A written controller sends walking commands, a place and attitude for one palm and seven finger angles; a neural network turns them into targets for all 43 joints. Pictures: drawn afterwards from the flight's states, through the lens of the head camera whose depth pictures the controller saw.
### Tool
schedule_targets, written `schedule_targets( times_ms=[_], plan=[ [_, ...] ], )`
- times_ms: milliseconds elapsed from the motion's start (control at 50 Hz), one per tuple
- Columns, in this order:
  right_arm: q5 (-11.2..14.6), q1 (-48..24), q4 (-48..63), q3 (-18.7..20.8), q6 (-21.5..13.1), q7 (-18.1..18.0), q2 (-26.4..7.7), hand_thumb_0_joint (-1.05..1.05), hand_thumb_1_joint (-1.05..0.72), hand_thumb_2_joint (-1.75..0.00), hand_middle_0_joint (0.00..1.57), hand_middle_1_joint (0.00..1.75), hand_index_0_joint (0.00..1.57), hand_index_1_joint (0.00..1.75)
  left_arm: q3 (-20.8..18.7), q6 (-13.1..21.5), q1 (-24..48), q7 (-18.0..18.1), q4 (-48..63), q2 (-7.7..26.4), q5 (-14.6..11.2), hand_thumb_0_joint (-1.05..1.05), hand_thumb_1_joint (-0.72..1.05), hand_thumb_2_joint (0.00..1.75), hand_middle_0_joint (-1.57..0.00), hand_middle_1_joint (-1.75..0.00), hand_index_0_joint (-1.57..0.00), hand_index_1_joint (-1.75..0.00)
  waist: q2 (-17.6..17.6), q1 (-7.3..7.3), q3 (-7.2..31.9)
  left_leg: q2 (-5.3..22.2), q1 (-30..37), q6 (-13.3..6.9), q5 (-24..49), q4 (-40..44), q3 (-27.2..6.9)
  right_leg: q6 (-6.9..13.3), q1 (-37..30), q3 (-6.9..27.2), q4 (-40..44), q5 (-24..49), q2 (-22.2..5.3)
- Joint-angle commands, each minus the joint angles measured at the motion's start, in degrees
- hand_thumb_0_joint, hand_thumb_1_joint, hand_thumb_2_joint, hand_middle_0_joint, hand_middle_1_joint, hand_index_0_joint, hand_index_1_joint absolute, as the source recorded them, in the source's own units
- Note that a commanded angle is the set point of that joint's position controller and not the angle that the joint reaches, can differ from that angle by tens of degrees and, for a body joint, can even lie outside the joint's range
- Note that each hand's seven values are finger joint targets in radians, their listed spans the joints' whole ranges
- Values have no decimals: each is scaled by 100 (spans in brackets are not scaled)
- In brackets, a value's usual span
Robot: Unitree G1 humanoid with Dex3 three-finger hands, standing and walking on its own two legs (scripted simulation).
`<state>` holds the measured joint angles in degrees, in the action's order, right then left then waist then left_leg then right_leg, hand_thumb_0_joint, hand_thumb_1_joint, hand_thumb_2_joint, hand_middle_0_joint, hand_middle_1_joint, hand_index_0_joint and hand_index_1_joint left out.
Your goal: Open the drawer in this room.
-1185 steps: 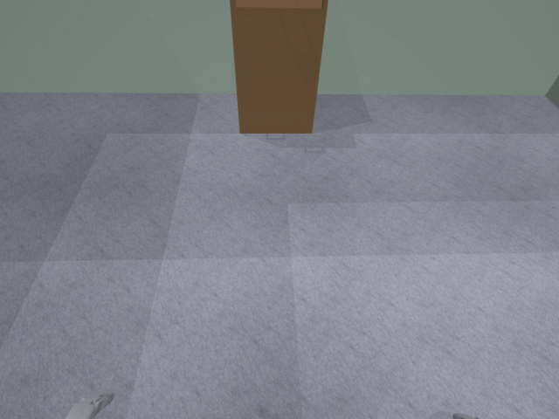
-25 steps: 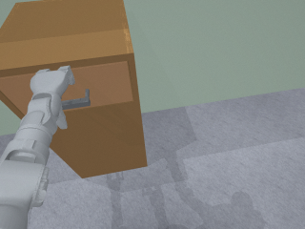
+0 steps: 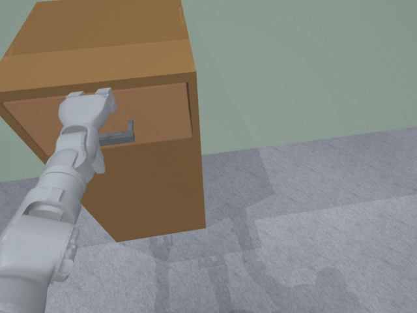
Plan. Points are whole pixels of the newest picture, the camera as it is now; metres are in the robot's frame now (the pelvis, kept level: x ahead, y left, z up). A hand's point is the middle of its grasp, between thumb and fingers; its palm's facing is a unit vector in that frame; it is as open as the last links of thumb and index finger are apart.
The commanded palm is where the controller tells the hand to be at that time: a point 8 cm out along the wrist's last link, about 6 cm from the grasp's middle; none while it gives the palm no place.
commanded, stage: move the hooked fingers above the handle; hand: left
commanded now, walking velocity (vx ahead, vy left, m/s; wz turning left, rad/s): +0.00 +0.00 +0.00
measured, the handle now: (109, 132) +0.51 +0.24 +0.03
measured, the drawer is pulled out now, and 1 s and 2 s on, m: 0.00 0.00 0.00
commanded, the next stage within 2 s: lower the fingers behind the handle in 0.16 s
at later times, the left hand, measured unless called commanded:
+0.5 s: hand (102, 142) +0.45 +0.23 +0.06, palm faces -0.13 -0.03 -0.99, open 13.9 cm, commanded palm +0.44 +0.24 +0.12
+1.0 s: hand (93, 148) +0.45 +0.26 +0.04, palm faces -0.08 +0.00 -1.00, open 13.9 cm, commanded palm +0.44 +0.25 +0.09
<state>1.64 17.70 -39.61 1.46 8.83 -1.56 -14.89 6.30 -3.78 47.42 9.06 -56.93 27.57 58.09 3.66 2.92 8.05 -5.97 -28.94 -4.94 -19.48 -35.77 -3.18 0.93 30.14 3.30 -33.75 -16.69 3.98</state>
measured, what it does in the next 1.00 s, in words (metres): stands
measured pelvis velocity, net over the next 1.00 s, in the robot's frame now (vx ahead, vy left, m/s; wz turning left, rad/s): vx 0.00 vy -0.01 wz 0.02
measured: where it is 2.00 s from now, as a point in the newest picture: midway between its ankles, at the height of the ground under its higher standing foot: outside the picture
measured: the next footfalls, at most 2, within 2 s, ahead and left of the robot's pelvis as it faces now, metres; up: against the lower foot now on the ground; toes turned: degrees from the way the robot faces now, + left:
none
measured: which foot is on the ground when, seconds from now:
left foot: down 0.00-1.00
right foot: down 0.00-1.00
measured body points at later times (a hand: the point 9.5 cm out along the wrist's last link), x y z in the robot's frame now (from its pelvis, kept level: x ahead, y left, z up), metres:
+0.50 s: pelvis +0.00 -0.01 +0.00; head +0.06 -0.02 +0.45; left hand +0.45 +0.23 +0.11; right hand +0.06 -0.28 -0.13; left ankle -0.03 +0.06 -0.72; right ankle -0.01 -0.12 -0.72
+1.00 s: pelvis +0.00 -0.01 -0.01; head +0.08 -0.01 +0.44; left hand +0.45 +0.26 +0.10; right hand +0.06 -0.28 -0.14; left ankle -0.03 +0.06 -0.72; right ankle -0.01 -0.12 -0.72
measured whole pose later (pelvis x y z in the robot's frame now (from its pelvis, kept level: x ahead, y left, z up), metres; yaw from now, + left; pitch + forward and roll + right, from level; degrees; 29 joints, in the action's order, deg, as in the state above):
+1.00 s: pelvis +0.00 -0.01 -0.01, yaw +1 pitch +16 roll -2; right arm 0.7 18.7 -40.0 2.4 6.6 -3.1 -14.5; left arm 4.2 3.4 43.0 12.3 -55.9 31.2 59.6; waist 2.6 3.0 7.6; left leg -5.4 -34.0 -3.9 -21.4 -39.9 -4.6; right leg 2.0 34.5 1.4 -36.7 -18.3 4.7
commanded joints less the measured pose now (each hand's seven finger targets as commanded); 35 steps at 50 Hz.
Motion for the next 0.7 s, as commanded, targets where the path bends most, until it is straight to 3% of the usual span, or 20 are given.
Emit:
schedule_targets(
  times_ms=[0, 20, 80, 100, 160, 200, 240, 260, 280, 320, 360, 380, 420, 440, 500, 540, 580, 600, 640, 680],
  plan=[
    [2, 193, 721, 277, -167, -185, -870, 0, -90, -90, 20, 30, 20, 30, -578, 440, 2185, -8, 1381, 1499, 16, 0, -50, 30, -30, -120, -30, -120, -415, -2, 1606, 419, 851, 261, 2287, 318, -3, 199, -1041, -203, 257, 1498, -138],
    [-8, 178, 735, 281, -196, -206, -841, 0, -90, -90, 20, 30, 20, 30, -620, 587, 2312, 56, 1533, 1557, 61, 0, -50, 30, -30, -120, -30, -120, -303, 22, 1639, 425, 911, 276, 2263, 297, -30, 208, -955, -190, 220, 1436, -139],
    [-85, 193, 779, 316, -289, -211, -797, 0, -90, -90, 20, 30, 20, 30, -1218, 948, 2502, 446, 2247, 2163, 189, 0, -50, 30, -30, -120, -30, -120, 288, -189, 2249, 455, 1285, 441, 2930, 180, -117, 261, -917, -217, 29, 1512, -89],
    [-97, 184, 756, 328, -320, -198, -742, 0, -90, -90, 20, 30, 20, 30, -1218, 976, 2556, 603, 2360, 2134, 229, 0, -50, 30, -30, -120, -30, -120, 503, -172, 2340, 477, 1457, 501, 3110, 129, -139, 256, -776, -249, -21, 1493, -76],
    [-102, 206, 611, 336, -377, -126, -733, 0, -90, -90, 20, 30, 20, 30, -1154, 713, 2473, 974, 1940, 1902, 248, 0, -50, 30, -30, -120, -30, -120, 397, -88, 2081, 490, 1330, 564, 3059, 96, -126, 247, -513, -339, -37, 1361, -38],
    [-95, 213, 524, 337, -373, -112, -776, 0, -90, -90, 20, 30, 20, 30, -1266, 432, 2359, 1060, 1579, 2091, 240, 0, -50, 30, -30, -120, -30, -120, 141, -95, 2144, 457, 1119, 530, 2913, 135, -49, 227, -771, -312, -7, 1475, -54],
    [-42, 203, 483, 323, -355, -90, -795, 0, -90, -90, 20, 30, 20, 30, -799, 109, 2377, 952, 1189, 1615, 167, 0, -50, 30, -30, -120, -30, -120, -39, 32, 1968, 441, 1026, 479, 2582, 203, 0, 210, -762, -327, 84, 1420, -64],
    [-21, 232, 444, 338, -356, -73, -817, 0, -90, -90, 20, 30, 20, 30, -430, -29, 2380, 824, 972, 1212, 119, 0, -50, 30, -30, -120, -30, -120, -191, 151, 1821, 451, 1041, 453, 2514, 214, 11, 185, -666, -342, 145, 1417, -75],
    [-6, 286, 431, 358, -348, -65, -838, 0, -90, -90, 20, 30, 20, 30, -228, -79, 2377, 655, 869, 941, 34, 0, -50, 30, -30, -120, -30, -120, -317, 216, 1892, 460, 1122, 439, 2606, 218, 5, 174, -721, -328, 202, 1491, -84],
    [33, 328, 431, 347, -297, -112, -907, 0, -90, -90, 20, 30, 20, 30, -117, -133, 2139, 296, 664, 961, -40, 0, -50, 30, -30, -120, -30, -120, -554, 254, 1802, 427, 1090, 334, 2478, 188, 59, 134, -842, -253, 283, 1647, -111],
    [35, 330, 464, 332, -277, -180, -926, 0, -90, -90, 20, 30, 20, 30, 61, 44, 2422, -10, 848, 896, -63, 0, -50, 30, -30, -120, -30, -120, -711, 382, 1671, 392, 981, 229, 2164, 200, 48, 101, -863, -199, 360, 1618, -152],
    [15, 342, 480, 336, -284, -215, -926, 0, -90, -90, 20, 30, 20, 30, -30, 248, 2492, -117, 1051, 1001, -77, 0, -50, 30, -30, -120, -30, -120, -630, 352, 1739, 388, 994, 208, 2194, 196, 36, 117, -946, -159, 369, 1664, -166],
    [-27, 359, 513, 338, -281, -273, -895, 0, -90, -90, 20, 30, 20, 30, -422, 688, 2464, -162, 1511, 1459, -19, 0, -50, 30, -30, -120, -30, -120, -248, 216, 1972, 370, 1126, 223, 2506, 103, -3, 153, -971, -120, 229, 1853, -161],
    [-44, 342, 563, 341, -282, -288, -849, 0, -90, -90, 20, 30, 20, 30, -492, 891, 2400, -129, 1708, 1519, 17, 0, -50, 30, -30, -120, -30, -120, -81, 150, 2064, 355, 1171, 243, 2596, 54, 4, 162, -944, -96, 179, 1848, -154],
    [-115, 366, 575, 352, -299, -264, -766, 0, -90, -90, 20, 30, 20, 30, -1055, 1315, 2302, 286, 2010, 1986, 146, 0, -50, 30, -30, -120, -30, -120, 382, -50, 2118, 392, 1076, 383, 3033, -65, -35, 229, -723, -157, -59, 1839, -95],
    [-148, 345, 586, 352, -323, -201, -742, 0, -90, -90, 20, 30, 20, 30, -1450, 1235, 1723, 678, 1721, 2158, 168, 0, -50, 30, -30, -120, -30, -120, 351, -234, 2005, 390, 754, 426, 3120, -106, 12, 254, -719, -201, -184, 1891, -74],
    [-172, 283, 565, 332, -302, -144, -776, 0, -90, -90, 20, 30, 20, 30, -1706, 969, 1568, 1033, 1508, 2400, 186, 0, -50, 30, -30, -120, -30, -120, 57, -300, 2114, 349, 338, 415, 2970, -131, 88, 253, -990, -189, -270, 2061, -69],
    [-172, 264, 588, 337, -306, -117, -764, 0, -90, -90, 20, 30, 20, 30, -1478, 803, 1667, 1177, 1440, 2187, 231, 0, -50, 30, -30, -120, -30, -120, 94, -200, 2145, 347, 270, 400, 2828, -139, 140, 224, -947, -186, -286, 2086, -88],
    [-155, 269, 561, 357, -321, -51, -790, 0, -90, -90, 20, 30, 20, 30, -1272, 444, 1615, 1352, 1219, 1951, 293, 0, -50, 30, -30, -120, -30, -120, 107, -174, 2252, 357, 273, 404, 2812, -140, 198, 215, -945, -205, -289, 2101, -82],
    [-131, 319, 507, 385, -305, -39, -848, 0, -90, -90, 20, 30, 20, 30, -1164, 185, 1719, 1312, 1031, 1897, 299, 0, -50, 30, -30, -120, -30, -120, -130, -62, 2473, 382, 365, 376, 2885, -160, 209, 184, -1077, -185, -247, 2237, -75]
  ],
)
